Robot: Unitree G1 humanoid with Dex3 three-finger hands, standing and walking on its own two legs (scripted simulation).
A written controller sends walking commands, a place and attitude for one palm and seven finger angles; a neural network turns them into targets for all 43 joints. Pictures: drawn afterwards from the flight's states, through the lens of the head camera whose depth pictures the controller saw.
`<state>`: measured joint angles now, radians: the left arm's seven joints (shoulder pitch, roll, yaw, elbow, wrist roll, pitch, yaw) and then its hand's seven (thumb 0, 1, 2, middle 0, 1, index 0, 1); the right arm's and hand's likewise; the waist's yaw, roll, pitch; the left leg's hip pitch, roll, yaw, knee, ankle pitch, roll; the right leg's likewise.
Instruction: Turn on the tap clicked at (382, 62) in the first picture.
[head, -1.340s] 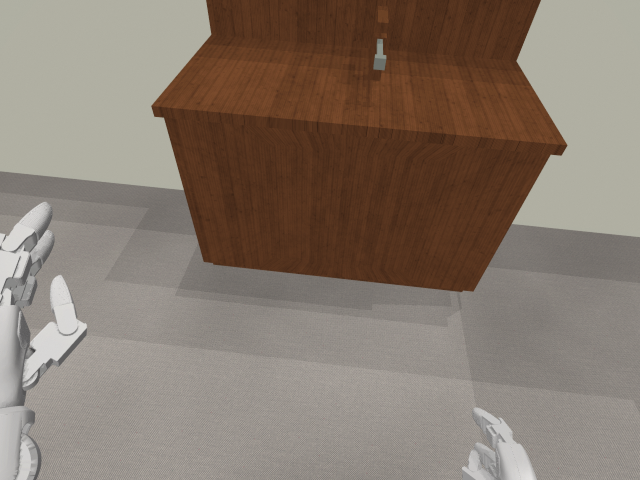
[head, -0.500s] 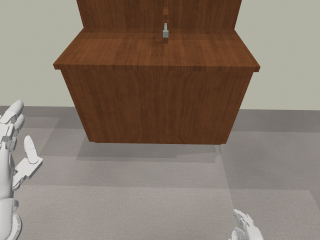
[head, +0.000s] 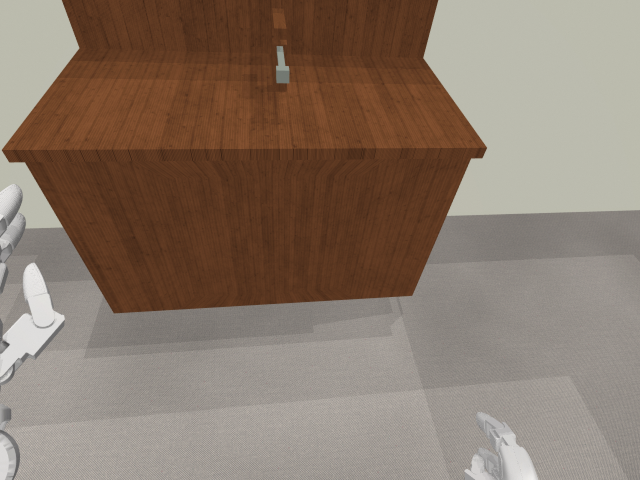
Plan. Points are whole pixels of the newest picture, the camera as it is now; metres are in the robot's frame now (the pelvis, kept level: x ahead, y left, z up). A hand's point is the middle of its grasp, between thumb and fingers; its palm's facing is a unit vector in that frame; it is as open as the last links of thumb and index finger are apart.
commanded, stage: turn to face it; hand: left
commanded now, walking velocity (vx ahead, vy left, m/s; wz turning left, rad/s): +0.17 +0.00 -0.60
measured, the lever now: (282, 74) +0.88 +0.15 +0.10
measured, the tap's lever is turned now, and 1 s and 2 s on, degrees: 0 0 0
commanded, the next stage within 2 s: take the last steps up to it in 0.22 s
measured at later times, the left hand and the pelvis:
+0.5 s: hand (247, 213) +0.35 +0.12 +0.17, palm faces +0.21 -0.84 -0.50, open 7.4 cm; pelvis +0.09 -0.06 -0.01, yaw -9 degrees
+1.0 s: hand (244, 175) +0.40 +0.13 +0.19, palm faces +0.31 -0.89 -0.33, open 7.4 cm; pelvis +0.14 -0.07 +0.01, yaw -8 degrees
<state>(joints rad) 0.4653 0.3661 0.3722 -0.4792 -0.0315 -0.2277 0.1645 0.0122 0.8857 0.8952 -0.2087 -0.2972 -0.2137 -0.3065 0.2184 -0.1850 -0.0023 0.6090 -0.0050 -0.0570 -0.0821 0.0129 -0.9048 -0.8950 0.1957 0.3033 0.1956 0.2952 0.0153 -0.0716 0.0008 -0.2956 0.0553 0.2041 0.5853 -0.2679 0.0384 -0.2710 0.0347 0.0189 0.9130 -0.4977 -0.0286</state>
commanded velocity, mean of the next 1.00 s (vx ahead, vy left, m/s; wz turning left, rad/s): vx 0.21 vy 0.00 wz -0.11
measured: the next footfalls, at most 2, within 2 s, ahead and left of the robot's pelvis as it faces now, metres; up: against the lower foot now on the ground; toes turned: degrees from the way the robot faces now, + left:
right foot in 0.38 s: +0.20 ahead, -0.14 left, +0.00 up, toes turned -16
left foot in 0.84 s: +0.22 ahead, +0.05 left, +0.00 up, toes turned -1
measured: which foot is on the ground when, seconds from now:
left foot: down 0.00-0.38, up 0.40-0.82, down 0.84-1.00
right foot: up 0.00-0.36, down 0.38-0.88, up 0.90-1.00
